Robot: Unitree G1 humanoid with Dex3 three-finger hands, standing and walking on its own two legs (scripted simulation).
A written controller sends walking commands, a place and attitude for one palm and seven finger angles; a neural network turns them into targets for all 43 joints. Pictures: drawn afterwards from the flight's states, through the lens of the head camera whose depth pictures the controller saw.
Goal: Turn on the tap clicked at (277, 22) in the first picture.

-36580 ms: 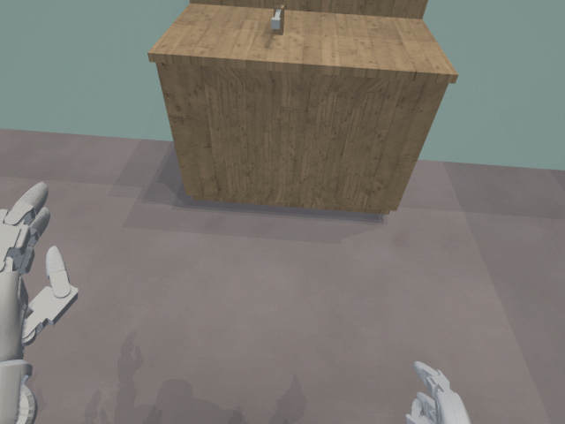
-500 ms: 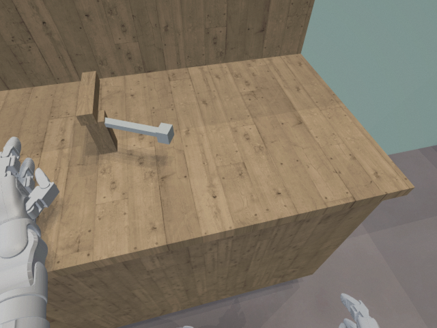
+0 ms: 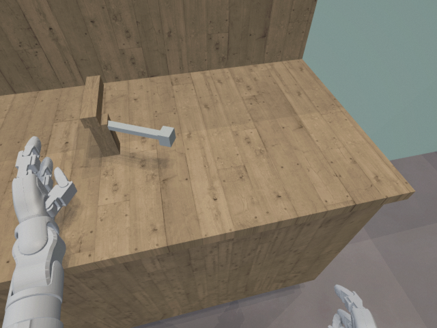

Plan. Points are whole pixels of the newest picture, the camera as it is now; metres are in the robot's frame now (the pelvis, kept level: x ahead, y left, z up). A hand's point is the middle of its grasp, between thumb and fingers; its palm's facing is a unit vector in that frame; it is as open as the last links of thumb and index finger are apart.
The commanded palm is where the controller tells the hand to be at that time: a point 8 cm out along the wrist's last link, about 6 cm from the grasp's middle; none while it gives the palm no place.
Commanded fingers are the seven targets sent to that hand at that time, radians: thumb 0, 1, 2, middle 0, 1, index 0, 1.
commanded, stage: push the lever round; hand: left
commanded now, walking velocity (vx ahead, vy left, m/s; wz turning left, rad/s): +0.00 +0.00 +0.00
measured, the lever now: (166, 136) +0.45 +0.14 +0.10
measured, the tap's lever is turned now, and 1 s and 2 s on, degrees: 62 62 62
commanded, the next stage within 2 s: none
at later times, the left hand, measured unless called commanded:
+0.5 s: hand (83, 182) +0.33 +0.27 +0.09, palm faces +0.52 -0.85 -0.07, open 7.8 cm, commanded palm +0.29 +0.30 +0.09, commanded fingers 0.00 0.90 0.90 -0.15 -0.15 -0.15 -0.15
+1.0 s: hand (101, 179) +0.34 +0.24 +0.09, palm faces +0.61 -0.79 -0.04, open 7.8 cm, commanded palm +0.30 +0.26 +0.09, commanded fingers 0.00 0.90 0.90 -0.15 -0.15 -0.15 -0.15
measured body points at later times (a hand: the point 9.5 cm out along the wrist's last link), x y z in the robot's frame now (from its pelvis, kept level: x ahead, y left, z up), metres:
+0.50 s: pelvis +0.00 -0.01 +0.00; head +0.02 -0.01 +0.45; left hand +0.30 +0.32 +0.09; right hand +0.15 -0.26 -0.10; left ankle +0.03 +0.11 -0.72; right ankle +0.01 -0.10 -0.72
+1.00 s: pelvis +0.00 +0.00 +0.00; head +0.02 -0.01 +0.45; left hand +0.31 +0.28 +0.09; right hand +0.16 -0.25 -0.10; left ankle +0.03 +0.11 -0.72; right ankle +0.01 -0.10 -0.72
